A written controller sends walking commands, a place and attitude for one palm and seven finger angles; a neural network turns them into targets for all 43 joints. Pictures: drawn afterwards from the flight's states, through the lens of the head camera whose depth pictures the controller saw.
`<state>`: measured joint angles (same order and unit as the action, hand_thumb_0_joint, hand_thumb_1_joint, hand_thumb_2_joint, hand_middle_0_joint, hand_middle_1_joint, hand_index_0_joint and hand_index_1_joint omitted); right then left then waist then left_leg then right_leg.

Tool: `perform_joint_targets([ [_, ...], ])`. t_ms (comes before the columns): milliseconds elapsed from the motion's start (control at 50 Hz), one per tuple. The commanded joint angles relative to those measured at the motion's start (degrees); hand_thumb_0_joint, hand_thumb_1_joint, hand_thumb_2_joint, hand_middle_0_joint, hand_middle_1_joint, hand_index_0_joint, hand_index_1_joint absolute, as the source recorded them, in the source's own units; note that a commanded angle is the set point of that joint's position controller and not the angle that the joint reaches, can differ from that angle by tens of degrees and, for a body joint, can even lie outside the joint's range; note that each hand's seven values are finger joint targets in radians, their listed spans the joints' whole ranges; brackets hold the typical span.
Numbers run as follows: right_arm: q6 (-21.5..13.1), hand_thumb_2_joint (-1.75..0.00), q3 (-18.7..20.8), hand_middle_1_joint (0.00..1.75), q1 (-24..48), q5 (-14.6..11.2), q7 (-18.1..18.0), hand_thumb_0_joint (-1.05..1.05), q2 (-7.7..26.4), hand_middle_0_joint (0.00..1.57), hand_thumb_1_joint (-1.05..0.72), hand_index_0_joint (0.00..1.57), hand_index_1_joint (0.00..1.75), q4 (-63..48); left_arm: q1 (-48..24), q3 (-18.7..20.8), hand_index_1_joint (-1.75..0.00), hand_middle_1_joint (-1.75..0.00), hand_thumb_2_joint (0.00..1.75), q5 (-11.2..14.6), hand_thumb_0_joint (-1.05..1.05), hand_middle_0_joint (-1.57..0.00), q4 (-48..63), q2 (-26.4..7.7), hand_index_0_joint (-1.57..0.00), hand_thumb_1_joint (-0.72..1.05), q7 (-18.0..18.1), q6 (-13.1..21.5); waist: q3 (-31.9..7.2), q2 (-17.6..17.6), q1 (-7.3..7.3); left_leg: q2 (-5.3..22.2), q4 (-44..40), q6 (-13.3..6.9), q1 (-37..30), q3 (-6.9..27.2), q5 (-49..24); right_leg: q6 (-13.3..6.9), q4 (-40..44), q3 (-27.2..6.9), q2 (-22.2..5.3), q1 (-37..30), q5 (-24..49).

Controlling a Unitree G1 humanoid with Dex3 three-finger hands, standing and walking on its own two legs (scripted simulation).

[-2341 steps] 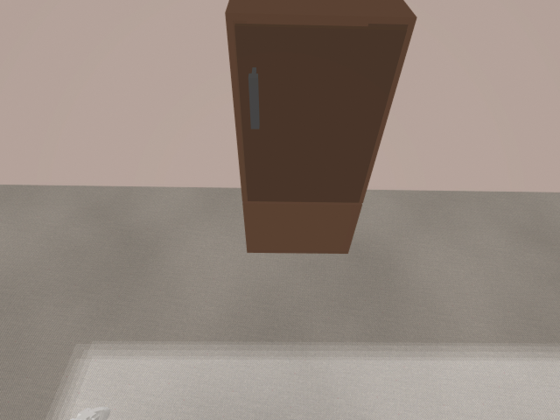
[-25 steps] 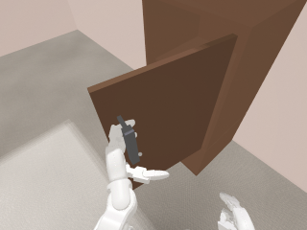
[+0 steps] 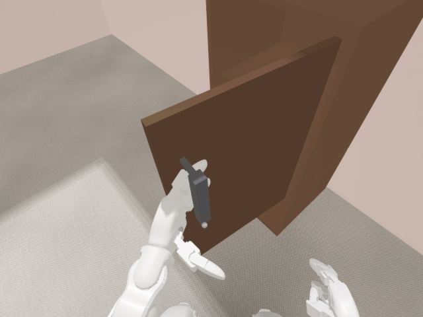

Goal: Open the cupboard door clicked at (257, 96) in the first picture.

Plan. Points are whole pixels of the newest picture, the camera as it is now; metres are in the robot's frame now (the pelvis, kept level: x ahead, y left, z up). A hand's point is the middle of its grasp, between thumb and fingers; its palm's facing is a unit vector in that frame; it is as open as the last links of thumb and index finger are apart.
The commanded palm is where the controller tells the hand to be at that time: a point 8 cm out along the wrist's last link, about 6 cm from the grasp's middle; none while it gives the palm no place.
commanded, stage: slide the hand sideways off the handle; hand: left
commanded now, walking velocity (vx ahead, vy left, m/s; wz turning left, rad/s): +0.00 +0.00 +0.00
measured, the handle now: (194, 191) +0.33 +0.05 +0.07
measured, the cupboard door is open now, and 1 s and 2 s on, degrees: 83 83 83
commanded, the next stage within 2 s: draw the hand back to the body in 0.94 s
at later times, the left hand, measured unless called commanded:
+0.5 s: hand (187, 240) +0.24 +0.06 +0.07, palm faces -0.15 -0.99 +0.00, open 16.1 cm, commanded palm +0.21 +0.12 +0.07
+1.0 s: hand (154, 266) +0.19 +0.10 +0.07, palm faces -0.12 -0.99 -0.03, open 16.3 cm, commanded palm +0.18 +0.16 +0.07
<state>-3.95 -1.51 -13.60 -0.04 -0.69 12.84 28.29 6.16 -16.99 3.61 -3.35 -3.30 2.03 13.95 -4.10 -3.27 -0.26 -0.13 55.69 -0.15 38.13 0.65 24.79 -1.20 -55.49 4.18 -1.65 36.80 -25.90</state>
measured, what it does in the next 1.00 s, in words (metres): stands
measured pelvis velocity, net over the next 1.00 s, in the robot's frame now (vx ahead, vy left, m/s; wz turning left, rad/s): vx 0.02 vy -0.01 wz -0.01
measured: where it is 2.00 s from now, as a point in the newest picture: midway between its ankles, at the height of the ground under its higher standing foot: outside the picture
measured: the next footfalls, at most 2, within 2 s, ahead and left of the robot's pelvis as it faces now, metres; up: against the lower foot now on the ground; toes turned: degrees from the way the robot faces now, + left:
none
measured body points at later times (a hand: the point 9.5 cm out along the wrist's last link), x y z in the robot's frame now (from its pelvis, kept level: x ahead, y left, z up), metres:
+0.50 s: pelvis +0.02 +0.00 -0.01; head +0.06 -0.01 +0.44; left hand +0.24 +0.11 +0.07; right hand +0.20 -0.22 -0.08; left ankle +0.04 +0.12 -0.68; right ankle +0.02 -0.11 -0.68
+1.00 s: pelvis +0.02 -0.01 -0.02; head +0.05 -0.02 +0.43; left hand +0.20 +0.16 +0.07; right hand +0.20 -0.24 -0.08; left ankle +0.04 +0.12 -0.68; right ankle +0.02 -0.11 -0.68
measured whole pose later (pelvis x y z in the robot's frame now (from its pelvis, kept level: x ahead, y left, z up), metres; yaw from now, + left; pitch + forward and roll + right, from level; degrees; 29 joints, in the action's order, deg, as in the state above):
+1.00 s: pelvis +0.02 -0.01 -0.02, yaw +0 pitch +10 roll -1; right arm -4.9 0.2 -16.0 -0.9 -2.0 13.2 21.9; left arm 36.3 -5.0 8.9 19.8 -9.8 -8.7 17.8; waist -7.0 -2.8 0.3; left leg 1.0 62.9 0.7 43.4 1.4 29.7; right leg -1.9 -62.0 4.7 -0.6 41.8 -30.5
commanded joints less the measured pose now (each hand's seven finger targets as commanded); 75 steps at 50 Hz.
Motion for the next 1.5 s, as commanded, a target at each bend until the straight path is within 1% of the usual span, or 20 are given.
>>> perform_joint_targets([
  [0,-3.5,-0.9,1.9,0.3,4.6,-0.2,0.2,0.0,4.8,0.2,-0.9,0.2,0.3,-11.3,-7.2,1.5,-0.3,-0.3,0.3,-1.2,0.0,-0.15,16.1,3.8,-0.15,-0.5,3.1,2.9,-12.3,7.2,-0.11,-1.0,-9.5,-1.0,-6.6,1.1,-3.3,-0.6,10.4,-1.4,1.3,-4.1,4.1],
  [60,-3.0,-0.9,2.0,0.3,4.4,0.1,0.7,0.0,4.9,0.2,-0.9,0.2,0.3,-11.8,-3.3,1.9,-0.3,-0.3,0.3,-3.2,0.0,-0.15,16.9,2.6,-0.15,-0.5,4.3,3.3,-11.8,6.7,0.37,-0.7,-9.2,-1.0,-5.9,1.0,-4.1,-0.9,9.3,-1.4,1.4,-3.9,4.9],
  [120,-2.5,-0.9,1.9,0.3,4.1,0.2,1.1,0.0,4.7,0.2,-0.9,0.2,0.3,-12.8,-1.6,1.6,-0.3,-0.3,0.3,-3.7,0.0,-0.15,19.0,2.5,-0.15,-0.5,4.5,3.4,-10.5,4.8,0.14,-0.7,-8.8,-0.9,-5.3,0.6,-3.4,-0.9,9.0,-1.5,1.4,-2.9,4.7],
  [180,-1.8,-0.9,2.0,0.3,3.8,0.2,1.0,0.0,4.7,0.2,-0.9,0.2,0.3,-13.5,2.4,3.2,-0.3,-0.3,0.3,-3.9,0.0,-0.15,20.7,0.7,-0.15,-0.5,4.4,3.3,-11.1,5.7,0.64,-0.7,-8.4,-1.0,-5.0,0.3,-4.9,-1.0,8.5,-1.8,1.6,-4.1,6.6],
  [360,-2.3,-0.9,2.0,0.3,2.4,0.0,0.5,0.0,4.9,0.2,-0.9,0.2,0.3,-14.6,9.7,3.0,-0.3,-0.3,0.3,-2.6,0.0,-0.15,27.5,0.1,-0.15,-0.5,2.0,3.6,-10.8,5.7,-0.56,-0.5,-6.6,-0.9,-4.4,0.8,-7.8,-0.7,6.7,-1.3,1.9,-3.5,10.9],
  [460,-2.7,-0.9,2.5,0.3,1.6,0.1,0.5,0.0,4.9,0.2,-0.9,0.2,0.3,-15.4,17.8,5.6,-0.3,-0.3,0.3,-1.9,0.0,-0.15,31.2,-3.0,-0.15,-0.5,0.1,4.5,-13.0,5.2,0.35,-0.8,-4.8,-1.1,-3.9,0.2,-11.1,-0.6,5.3,-1.9,1.9,-5.0,15.6],
  [560,-3.1,-0.9,2.6,0.3,0.9,-0.1,0.1,0.0,5.2,0.2,-0.9,0.2,0.3,-15.9,20.0,6.1,-0.3,-0.3,0.3,-0.7,0.0,-0.15,32.7,-3.7,-0.15,-0.5,-2.4,5.2,-10.9,6.3,-0.77,-0.9,-3.5,-1.2,-2.1,0.2,-9.0,-0.2,5.5,-2.2,2.0,-3.1,13.7],
  [700,-3.6,-0.9,3.2,0.3,0.8,-0.7,-0.9,0.0,5.3,0.2,-0.9,0.2,0.3,-15.8,26.1,13.0,-0.3,-0.3,0.3,3.0,0.0,-0.15,33.6,-7.9,-0.15,-0.5,-6.3,5.9,-12.2,5.4,0.24,-1.2,-1.6,-1.0,0.1,-0.4,-9.3,0.2,5.7,-3.9,1.6,-4.8,15.1],
  [800,-3.8,-0.9,3.6,0.3,1.0,-1.1,-1.1,0.0,5.3,0.2,-0.9,0.2,0.3,-16.2,29.5,13.3,-0.3,-0.3,0.3,4.8,0.0,-0.15,35.0,-7.9,-0.15,-0.5,-8.7,6.7,-11.4,5.1,0.02,-1.2,-1.2,-1.0,0.3,-0.2,-10.0,0.4,5.2,-3.6,1.7,-4.2,16.2],
  [840,-4.1,-0.9,3.7,0.3,1.1,-1.2,-1.2,0.0,5.3,0.2,-0.9,0.2,0.3,-16.6,30.1,12.6,-0.3,-0.3,0.3,5.1,0.0,-0.15,36.2,-7.8,-0.15,-0.5,-9.7,7.3,-11.3,3.9,-0.06,-1.3,-1.1,-1.0,0.7,-0.1,-9.0,0.4,5.0,-3.5,1.7,-3.3,14.3],
  [880,-4.0,-0.9,3.8,0.3,1.3,-1.2,-1.4,0.0,5.4,0.2,-0.9,0.2,0.3,-16.3,30.6,14.9,-0.3,-0.3,0.3,5.6,0.0,-0.15,35.5,-9.8,-0.15,-0.5,-10.4,7.4,-10.4,4.9,0.06,-1.2,-0.4,-1.0,2.2,0.0,-8.1,0.5,5.5,-4.5,1.4,-3.2,13.0],
  [940,-4.5,-0.9,3.7,0.3,1.3,-1.3,-1.8,0.0,5.5,0.2,-0.9,0.2,0.3,-16.5,28.6,13.6,-0.3,-0.3,0.3,6.1,0.0,-0.15,35.5,-8.8,-0.15,-0.5,-11.1,8.1,-9.3,5.8,-0.69,-1.2,0.4,-1.1,3.1,0.0,-5.8,0.6,6.1,-4.9,1.4,-1.1,8.4],
  [980,-4.9,-0.9,3.6,0.3,1.5,-1.3,-1.8,0.0,5.7,0.2,-0.9,0.2,0.3,-16.6,27.6,13.2,-0.3,-0.3,0.3,6.1,0.0,-0.15,35.8,-8.6,-0.15,-0.5,-11.1,8.1,-9.4,4.2,-0.7,-1.2,0.5,-1.2,3.0,0.0,-5.1,0.2,5.9,-4.7,1.6,0.0,6.3],
  [1060,-4.7,-0.9,3.6,0.3,1.4,-1.6,-2.3,0.0,6.0,0.2,-0.9,0.2,0.3,-16.6,25.7,17.5,-0.3,-0.3,0.3,6.0,0.0,-0.15,37.6,-13.0,-0.15,-0.5,-10.1,7.0,-10.9,3.9,0.19,-0.9,-0.4,-1.3,2.3,0.0,-4.0,-0.1,6.9,-4.8,1.8,-1.2,2.7],
  [1120,-4.7,-0.9,3.2,0.3,1.8,-2.2,-2.6,0.0,5.5,0.2,-0.9,0.2,0.3,-16.8,27.3,19.6,-0.3,-0.3,0.3,7.1,0.0,-0.15,39.1,-13.4,-0.15,-0.5,-9.6,5.1,-11.8,2.8,1.01,-0.9,-2.7,-1.2,-0.1,0.0,-4.6,-0.1,8.1,-4.2,1.9,-3.6,3.7],
  [1140,-4.9,-0.9,3.0,0.3,2.0,-2.3,-2.7,0.0,5.3,0.2,-0.9,0.2,0.3,-17.0,27.5,18.6,-0.3,-0.3,0.3,7.6,0.0,-0.15,39.7,-12.2,-0.15,-0.5,-9.8,4.4,-11.3,2.8,0.82,-1.0,-3.4,-1.3,-0.9,0.1,-4.9,0.0,8.5,-3.7,2.1,-4.0,4.5],
  [1280,-6.2,-0.9,2.3,0.3,2.9,-2.7,-3.3,0.0,6.1,0.2,-0.9,0.2,0.3,-15.4,26.8,20.4,-0.3,-0.3,0.3,9.4,0.0,-0.15,38.0,-13.4,-0.15,-0.5,-12.2,0.3,-5.3,3.3,0.2,-0.4,-7.4,-1.3,-3.2,0.9,-3.4,0.4,11.8,-2.4,2.3,-4.3,2.9],
  [1360,-7.2,-0.9,2.0,0.3,3.2,-2.6,-3.7,0.0,6.3,0.2,-0.9,0.2,0.3,-14.5,26.4,24.4,-0.3,-0.3,0.3,10.3,0.0,-0.15,39.4,-16.0,-0.15,-0.5,-12.4,-0.8,-6.1,2.2,1.33,-0.3,-9.5,-1.2,-5.6,1.5,-4.1,0.1,12.3,-1.4,2.6,-6.8,3.7],
  [1440,-8.2,-0.9,1.7,0.3,3.4,-3.0,-3.5,0.0,6.3,0.2,-0.9,0.2,0.3,-14.0,26.4,25.4,-0.3,-0.3,0.32,11.3,0.0,-0.15,41.5,-15.9,-0.15,-0.47,-13.3,-1.6,-5.9,-0.1,1.54,-0.2,-11.4,-1.0,-8.3,1.8,-6.2,0.0,12.6,-0.2,2.9,-8.1,7.1],
  [1480,-8.7,-0.9,1.7,0.3,3.6,-3.0,-3.5,0.0,6.4,0.2,-0.9,0.2,0.3,-13.4,26.0,26.2,-0.3,-0.3,0.34,11.7,0.0,-0.15,41.5,-16.4,-0.15,-0.4,-13.8,-2.3,-6.1,1.0,1.59,-0.1,-12.1,-1.0,-9.5,2.0,-7.9,0.1,12.9,0.1,2.9,-9.5,9.1],
])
